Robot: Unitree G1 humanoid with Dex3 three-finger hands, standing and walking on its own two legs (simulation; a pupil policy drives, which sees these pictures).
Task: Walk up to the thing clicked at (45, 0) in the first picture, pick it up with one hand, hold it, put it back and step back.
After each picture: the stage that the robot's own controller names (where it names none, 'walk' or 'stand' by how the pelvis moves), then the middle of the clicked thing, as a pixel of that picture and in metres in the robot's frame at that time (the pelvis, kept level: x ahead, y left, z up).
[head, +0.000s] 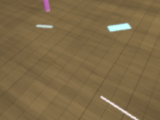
stand; (46, 3) +2.25 +0.61 -0.65
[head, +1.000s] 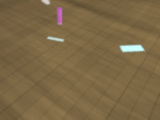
walk; (59, 16) +2.15 +0.34 -0.63
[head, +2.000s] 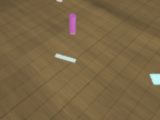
walk; (72, 24) +1.54 +0.14 -0.64
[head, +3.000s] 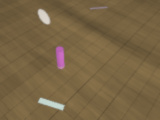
walk; (60, 58) +1.05 +0.22 -0.65
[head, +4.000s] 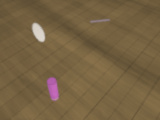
walk; (53, 89) +0.70 +0.26 -0.65
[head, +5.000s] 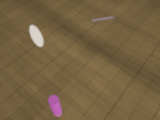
stand; (55, 106) +0.50 +0.22 -0.64
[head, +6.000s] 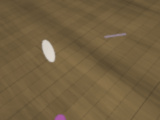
stand; out of the picture +0.43 +0.21 -0.65
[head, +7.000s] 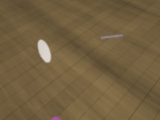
stand; out of the picture +0.41 +0.22 -0.65
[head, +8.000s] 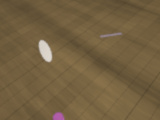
stand; out of the picture +0.45 +0.22 -0.66
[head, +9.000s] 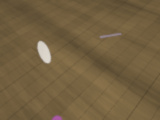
stand; out of the picture +0.42 +0.23 -0.66
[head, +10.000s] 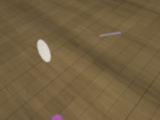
stand; out of the picture +0.42 +0.23 -0.66
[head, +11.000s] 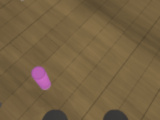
go down; (42, 79) +0.46 +0.23 -0.46
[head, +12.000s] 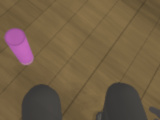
go down; (21, 49) +0.49 +0.27 -0.27
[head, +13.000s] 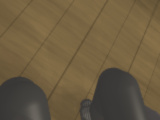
close in; out of the picture +0.47 +0.30 -0.19
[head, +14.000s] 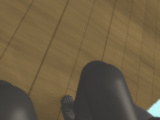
close; out of the picture +0.46 +0.33 -0.16
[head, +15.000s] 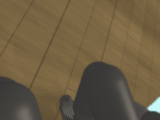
lift; out of the picture +0.42 +0.31 -0.16
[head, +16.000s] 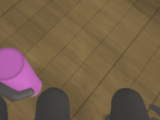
lift; (22, 78) +0.32 +0.22 -0.02
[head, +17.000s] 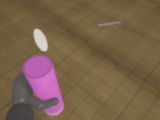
hold; (47, 90) +0.31 +0.15 +0.05
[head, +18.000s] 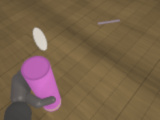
hold; (45, 88) +0.32 +0.15 +0.04
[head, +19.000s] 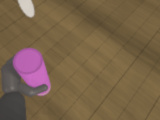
crouch; (36, 76) +0.36 +0.18 -0.02
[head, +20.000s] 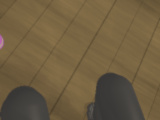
lower; out of the picture +0.49 +0.27 -0.05
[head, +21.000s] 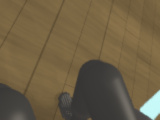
lower; out of the picture +0.44 +0.31 -0.17
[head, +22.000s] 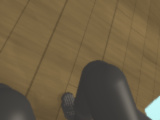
lower; out of the picture +0.44 +0.32 -0.16
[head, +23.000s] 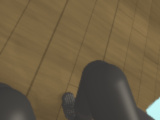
lower; out of the picture +0.44 +0.31 -0.16
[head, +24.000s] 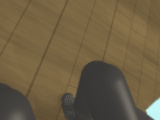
lower; out of the picture +0.44 +0.31 -0.16
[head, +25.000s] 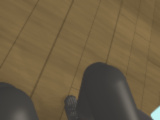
open; out of the picture +0.44 +0.29 -0.17
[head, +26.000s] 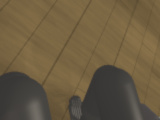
stand; out of the picture +0.44 +0.27 -0.18
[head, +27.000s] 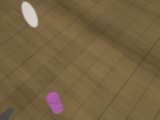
stand; (55, 103) +0.42 +0.19 -0.52
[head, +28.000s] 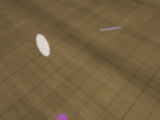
stand; out of the picture +0.41 +0.18 -0.60
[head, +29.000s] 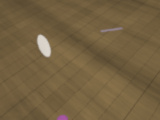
stand; out of the picture +0.41 +0.17 -0.60
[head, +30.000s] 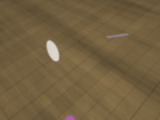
stand; out of the picture +0.44 +0.16 -0.65
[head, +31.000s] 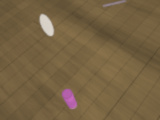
walk; (70, 99) +0.48 +0.21 -0.63
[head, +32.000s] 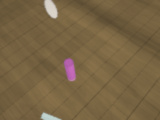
walk; (70, 70) +0.73 +0.16 -0.62
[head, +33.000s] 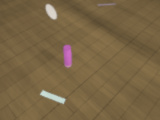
stand; (67, 56) +1.04 +0.16 -0.64
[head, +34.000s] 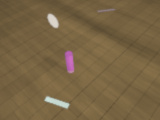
stand; (69, 62) +1.06 +0.19 -0.66
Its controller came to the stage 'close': yes
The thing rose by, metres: 0.68
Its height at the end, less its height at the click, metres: +0.00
